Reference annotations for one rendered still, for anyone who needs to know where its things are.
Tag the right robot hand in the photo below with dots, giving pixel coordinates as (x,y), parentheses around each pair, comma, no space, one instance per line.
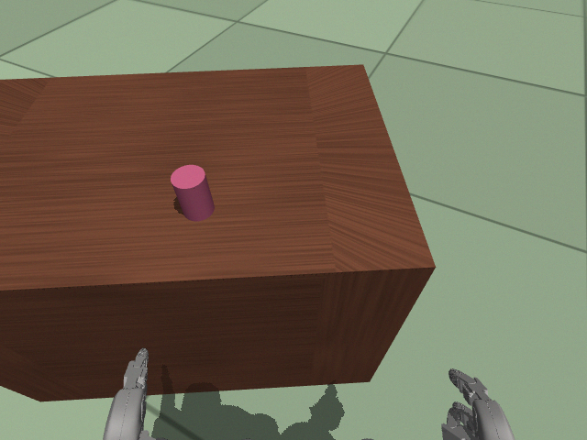
(486,420)

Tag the can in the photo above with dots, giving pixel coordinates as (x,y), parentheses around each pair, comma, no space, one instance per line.
(191,187)

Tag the left robot hand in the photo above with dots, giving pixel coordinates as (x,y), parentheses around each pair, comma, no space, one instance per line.
(125,420)

